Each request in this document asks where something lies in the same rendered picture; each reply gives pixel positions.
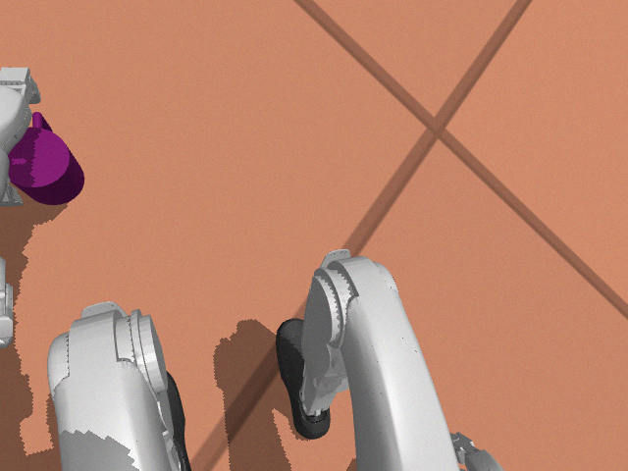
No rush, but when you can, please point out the right robot hand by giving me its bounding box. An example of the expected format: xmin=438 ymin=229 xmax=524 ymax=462
xmin=450 ymin=432 xmax=504 ymax=471

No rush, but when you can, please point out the left robot foot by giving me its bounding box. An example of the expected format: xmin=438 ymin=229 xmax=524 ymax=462
xmin=167 ymin=372 xmax=191 ymax=471

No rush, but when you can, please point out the left robot hand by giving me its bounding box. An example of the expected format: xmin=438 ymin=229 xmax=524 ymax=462
xmin=0 ymin=68 xmax=41 ymax=207

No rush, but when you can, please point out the mug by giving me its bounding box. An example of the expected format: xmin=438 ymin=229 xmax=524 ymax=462
xmin=7 ymin=112 xmax=84 ymax=205

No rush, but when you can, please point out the right robot foot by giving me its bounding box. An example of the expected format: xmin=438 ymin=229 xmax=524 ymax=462
xmin=276 ymin=318 xmax=331 ymax=440

